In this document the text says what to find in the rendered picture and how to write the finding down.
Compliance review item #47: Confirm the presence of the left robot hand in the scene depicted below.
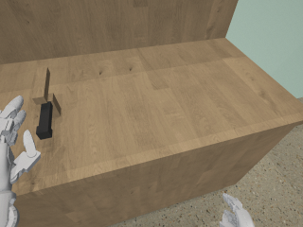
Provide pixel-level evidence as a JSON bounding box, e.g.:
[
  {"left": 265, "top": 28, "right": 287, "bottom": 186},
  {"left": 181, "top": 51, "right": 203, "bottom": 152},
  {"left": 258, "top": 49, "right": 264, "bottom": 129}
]
[{"left": 0, "top": 96, "right": 41, "bottom": 192}]

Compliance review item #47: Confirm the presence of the right robot hand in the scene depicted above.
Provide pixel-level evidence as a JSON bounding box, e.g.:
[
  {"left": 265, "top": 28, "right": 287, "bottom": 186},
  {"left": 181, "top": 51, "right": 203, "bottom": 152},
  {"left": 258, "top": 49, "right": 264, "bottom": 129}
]
[{"left": 219, "top": 193, "right": 255, "bottom": 227}]

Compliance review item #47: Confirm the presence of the robot left forearm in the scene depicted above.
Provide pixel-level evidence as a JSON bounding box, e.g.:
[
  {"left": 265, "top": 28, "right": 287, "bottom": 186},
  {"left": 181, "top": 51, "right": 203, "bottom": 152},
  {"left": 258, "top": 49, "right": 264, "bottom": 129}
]
[{"left": 0, "top": 190, "right": 20, "bottom": 227}]

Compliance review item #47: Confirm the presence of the counter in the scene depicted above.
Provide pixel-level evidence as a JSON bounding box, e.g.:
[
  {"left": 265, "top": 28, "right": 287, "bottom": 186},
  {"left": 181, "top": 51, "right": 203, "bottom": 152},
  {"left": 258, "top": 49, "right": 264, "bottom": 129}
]
[{"left": 0, "top": 0, "right": 303, "bottom": 227}]

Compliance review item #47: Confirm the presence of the tap lever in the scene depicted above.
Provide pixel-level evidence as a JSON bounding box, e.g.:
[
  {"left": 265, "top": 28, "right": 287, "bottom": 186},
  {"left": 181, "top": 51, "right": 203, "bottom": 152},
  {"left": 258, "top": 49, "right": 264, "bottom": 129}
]
[{"left": 36, "top": 101, "right": 53, "bottom": 140}]

